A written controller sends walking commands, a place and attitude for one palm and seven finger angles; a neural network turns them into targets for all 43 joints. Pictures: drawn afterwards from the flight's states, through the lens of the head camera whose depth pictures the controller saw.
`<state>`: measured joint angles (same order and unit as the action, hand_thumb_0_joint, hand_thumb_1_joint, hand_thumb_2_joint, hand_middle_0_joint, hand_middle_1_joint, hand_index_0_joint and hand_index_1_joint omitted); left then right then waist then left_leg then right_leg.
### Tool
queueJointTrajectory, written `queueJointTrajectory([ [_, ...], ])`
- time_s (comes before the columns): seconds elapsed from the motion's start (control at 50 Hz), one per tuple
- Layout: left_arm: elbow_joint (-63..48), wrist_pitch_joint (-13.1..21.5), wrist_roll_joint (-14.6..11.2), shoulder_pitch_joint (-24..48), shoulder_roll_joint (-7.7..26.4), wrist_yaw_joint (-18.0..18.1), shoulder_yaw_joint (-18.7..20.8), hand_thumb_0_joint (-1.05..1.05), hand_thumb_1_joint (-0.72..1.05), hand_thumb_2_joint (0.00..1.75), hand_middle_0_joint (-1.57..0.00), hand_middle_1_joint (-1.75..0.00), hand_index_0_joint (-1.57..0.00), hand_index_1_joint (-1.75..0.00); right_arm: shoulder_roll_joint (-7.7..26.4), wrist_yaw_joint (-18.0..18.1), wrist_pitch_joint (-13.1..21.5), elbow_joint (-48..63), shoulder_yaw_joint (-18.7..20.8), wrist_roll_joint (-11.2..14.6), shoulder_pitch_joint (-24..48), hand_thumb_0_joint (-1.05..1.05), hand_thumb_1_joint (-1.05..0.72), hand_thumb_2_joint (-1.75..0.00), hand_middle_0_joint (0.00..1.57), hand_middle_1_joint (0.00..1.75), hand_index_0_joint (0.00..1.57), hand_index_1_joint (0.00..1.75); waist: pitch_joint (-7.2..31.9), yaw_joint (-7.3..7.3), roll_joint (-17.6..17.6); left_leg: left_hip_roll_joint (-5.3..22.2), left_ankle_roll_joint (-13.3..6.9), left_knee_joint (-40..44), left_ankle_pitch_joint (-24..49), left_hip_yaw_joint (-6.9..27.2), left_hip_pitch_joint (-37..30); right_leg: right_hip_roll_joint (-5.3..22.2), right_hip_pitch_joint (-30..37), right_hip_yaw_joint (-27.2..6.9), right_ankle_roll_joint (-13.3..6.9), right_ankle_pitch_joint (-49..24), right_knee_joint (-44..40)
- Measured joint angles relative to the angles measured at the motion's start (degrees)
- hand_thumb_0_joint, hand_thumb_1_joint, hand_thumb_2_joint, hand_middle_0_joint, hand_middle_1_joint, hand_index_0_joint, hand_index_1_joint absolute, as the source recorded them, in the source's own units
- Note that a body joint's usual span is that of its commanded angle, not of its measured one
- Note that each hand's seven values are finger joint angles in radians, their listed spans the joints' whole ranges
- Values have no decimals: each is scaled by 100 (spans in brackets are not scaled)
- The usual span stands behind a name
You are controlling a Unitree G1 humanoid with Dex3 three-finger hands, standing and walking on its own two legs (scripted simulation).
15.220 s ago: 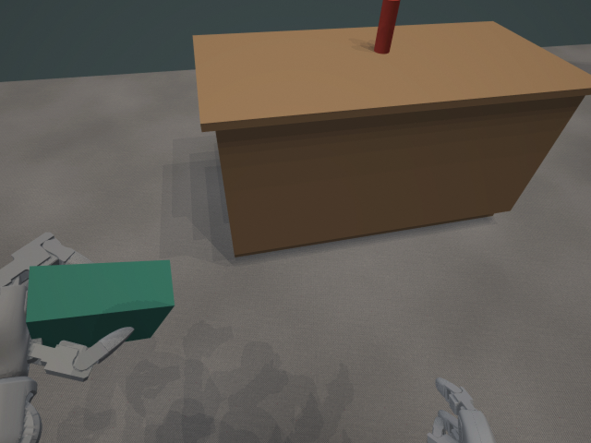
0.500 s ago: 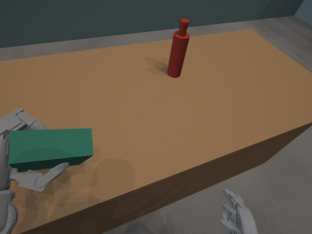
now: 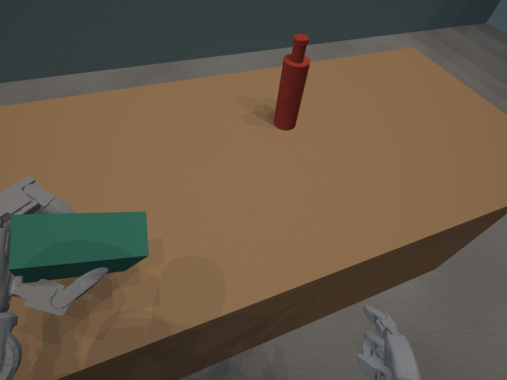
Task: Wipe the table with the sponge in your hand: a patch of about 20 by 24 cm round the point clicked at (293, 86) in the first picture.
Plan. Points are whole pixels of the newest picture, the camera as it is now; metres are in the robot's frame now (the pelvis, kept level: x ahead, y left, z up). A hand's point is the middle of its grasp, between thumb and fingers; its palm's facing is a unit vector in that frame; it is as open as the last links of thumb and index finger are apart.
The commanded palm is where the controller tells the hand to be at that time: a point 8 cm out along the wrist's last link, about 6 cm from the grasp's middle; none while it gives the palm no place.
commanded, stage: turn the palm down, sponge in hand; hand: left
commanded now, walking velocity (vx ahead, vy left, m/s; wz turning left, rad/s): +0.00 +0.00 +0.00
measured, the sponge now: (99, 247) +0.23 +0.21 +0.14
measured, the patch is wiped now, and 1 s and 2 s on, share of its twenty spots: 0.00 0.00 0.00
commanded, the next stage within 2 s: none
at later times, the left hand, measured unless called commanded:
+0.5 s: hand (56, 266) +0.20 +0.24 +0.15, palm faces +0.39 -0.67 -0.63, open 9.3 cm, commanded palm +0.16 +0.28 +0.18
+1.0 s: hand (62, 263) +0.21 +0.24 +0.15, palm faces +0.27 -0.43 -0.86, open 9.3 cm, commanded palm +0.17 +0.25 +0.19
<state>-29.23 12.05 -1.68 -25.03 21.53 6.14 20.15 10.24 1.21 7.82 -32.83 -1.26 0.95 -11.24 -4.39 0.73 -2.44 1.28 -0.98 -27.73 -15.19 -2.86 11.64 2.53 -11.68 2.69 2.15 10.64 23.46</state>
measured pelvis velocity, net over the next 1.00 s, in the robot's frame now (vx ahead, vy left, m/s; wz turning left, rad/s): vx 0.00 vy -0.06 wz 0.03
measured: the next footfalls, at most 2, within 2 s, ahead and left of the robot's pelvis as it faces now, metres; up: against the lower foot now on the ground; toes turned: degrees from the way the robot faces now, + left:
none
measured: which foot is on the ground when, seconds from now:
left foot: down 0.00-1.00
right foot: down 0.00-1.00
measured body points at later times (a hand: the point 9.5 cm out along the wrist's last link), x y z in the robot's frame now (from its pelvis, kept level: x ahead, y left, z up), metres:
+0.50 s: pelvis -0.01 -0.04 -0.01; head +0.01 -0.05 +0.43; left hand +0.17 +0.27 +0.19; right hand +0.21 -0.25 -0.09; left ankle +0.00 +0.10 -0.74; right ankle +0.02 -0.15 -0.74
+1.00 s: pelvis +0.00 -0.06 -0.02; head +0.01 -0.10 +0.43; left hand +0.19 +0.25 +0.19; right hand +0.20 -0.30 -0.11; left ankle +0.00 +0.10 -0.74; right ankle +0.02 -0.15 -0.74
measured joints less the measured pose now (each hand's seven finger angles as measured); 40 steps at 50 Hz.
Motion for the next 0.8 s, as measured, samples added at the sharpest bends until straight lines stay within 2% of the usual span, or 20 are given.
queueJointTrajectory([
  [0.08,48,-15,-6,-25,-21,7,3,-1,-43,105,-82,-140,-81,-140,27,9,-39,-8,12,-1,-23,1,-90,-90,20,30,21,30,28,2,30,10,11,21,6,12,0,-10,5,13,-11,-2,-21],
  [0.1,106,-31,42,212,180,-66,-7,-1,-43,105,-82,-139,-82,-140,63,128,-59,97,-42,70,-124,1,-90,-90,20,30,20,30,34,53,28,-2,13,-39,-4,50,77,-3,-79,31,-4,97,105],
  [0.12,309,-64,223,692,489,-187,7,-1,-44,105,-82,-139,-82,-139,79,178,-43,139,-25,-25,-217,1,-90,-90,20,30,20,30,1,166,6,-42,23,-112,-17,91,122,31,-151,52,-69,135,272],
  [0.16,815,-436,179,1548,836,-407,130,-1,-44,105,-82,-139,-82,-139,172,50,-63,-13,-58,-132,-186,1,-90,-90,20,30,20,30,19,270,38,-84,66,-202,-28,159,181,79,-232,107,-121,250,477],
  [0.2,1057,-1009,-51,1895,872,-563,406,-1,-44,105,-82,-139,-82,-139,264,-58,-127,-201,-156,-107,-6,1,-90,-90,20,30,20,30,108,271,116,-57,91,-212,-37,116,167,54,-261,61,-107,269,519],
  [0.24,1044,-1469,-111,1808,753,-645,545,-1,-43,105,-82,-140,-81,-140,333,-129,-151,-249,-202,-57,153,2,-90,-90,20,30,21,30,186,212,234,-19,92,-228,-64,56,146,16,-277,0,-100,269,550],
  [0.3,704,-1728,147,1153,611,-743,335,0,-43,105,-81,-140,-81,-140,386,-175,-177,-111,-198,-37,296,2,-90,-90,20,30,21,30,256,115,347,0,98,-296,-105,6,197,1,-392,-52,-118,337,708],
  [0.32,553,-1711,216,895,585,-765,219,0,-43,105,-81,-140,-81,-140,389,-165,-179,-49,-185,-57,325,2,-90,-90,20,30,21,30,261,103,361,7,107,-335,-125,-2,223,-4,-439,-62,-130,374,782],
  [0.36,343,-1467,257,424,573,-766,40,0,-43,105,-81,-140,-81,-140,365,-107,-151,28,-152,-113,361,2,-90,-90,20,30,21,30,272,103,348,28,142,-424,-165,9,297,-19,-539,-55,-163,454,930],
  [0.4,234,-1191,295,160,633,-692,-36,0,-43,105,-81,-140,-81,-140,333,-32,-129,38,-106,-142,356,2,-90,-90,20,30,21,30,289,169,299,61,191,-535,-205,58,402,-45,-643,-9,-208,531,1071],
  [0.48,370,-821,497,266,757,-331,84,-1,-44,105,-82,-139,-82,-139,340,81,-118,-92,-7,-179,280,1,-90,-90,20,30,21,30,332,348,292,137,300,-738,-268,259,590,-107,-735,186,-315,640,1224],
  [0.56,893,-1049,745,758,856,-300,264,-1,-44,105,-82,-139,-82,-139,432,207,-224,-255,-3,-144,228,1,-90,-90,20,30,20,30,382,435,406,166,352,-812,-282,429,657,-134,-733,351,-393,702,1280],
  [0.62,1230,-1367,894,969,964,-558,248,-1,-44,105,-82,-139,-82,-140,482,332,-279,-292,-30,-82,204,2,-90,-90,20,30,21,30,392,431,502,185,348,-759,-263,453,595,-155,-685,378,-429,711,1266],
  [0.66,1312,-1448,975,965,1029,-746,169,-1,-43,105,-82,-140,-81,-140,493,400,-271,-264,-28,-69,181,2,-90,-90,20,30,21,30,396,398,556,198,343,-716,-254,437,550,-169,-665,364,-446,712,1256],
  [0.72,1192,-1351,1061,803,1144,-940,40,-1,-43,105,-82,-140,-81,-140,484,457,-225,-191,-5,-51,132,2,-90,-90,20,30,21,30,401,341,592,223,339,-684,-258,393,508,-196,-667,323,-469,728,1273],
  [0.8,861,-1114,1129,553,1265,-882,5,0,-43,105,-82,-140,-81,-140,466,434,-185,-125,64,-43,31,2,-90,-90,20,30,20,30,446,296,591,256,364,-707,-292,354,531,-227,-728,285,-493,768,1332],
])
